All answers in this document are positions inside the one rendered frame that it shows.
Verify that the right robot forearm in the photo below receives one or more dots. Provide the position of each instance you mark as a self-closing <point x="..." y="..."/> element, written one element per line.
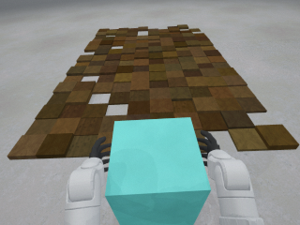
<point x="234" y="189"/>

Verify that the left robot hand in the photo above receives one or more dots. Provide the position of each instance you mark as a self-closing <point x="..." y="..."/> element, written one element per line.
<point x="96" y="151"/>

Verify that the carton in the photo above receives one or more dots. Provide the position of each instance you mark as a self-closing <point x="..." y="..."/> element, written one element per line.
<point x="156" y="174"/>

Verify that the left robot forearm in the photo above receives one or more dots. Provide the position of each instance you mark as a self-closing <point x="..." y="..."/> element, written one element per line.
<point x="83" y="193"/>

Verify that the right robot hand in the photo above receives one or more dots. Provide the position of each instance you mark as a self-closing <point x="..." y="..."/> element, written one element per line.
<point x="211" y="144"/>

